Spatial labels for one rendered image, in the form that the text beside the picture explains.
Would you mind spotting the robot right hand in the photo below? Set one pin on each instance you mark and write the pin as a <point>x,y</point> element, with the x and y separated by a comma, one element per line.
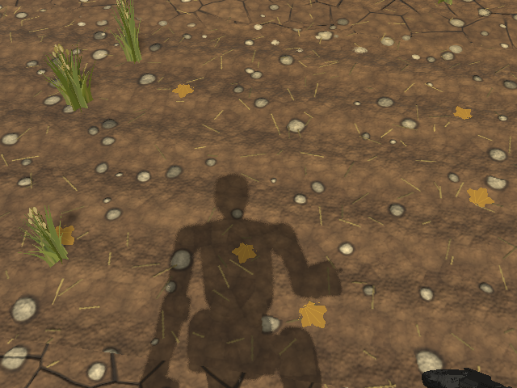
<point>454,378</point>

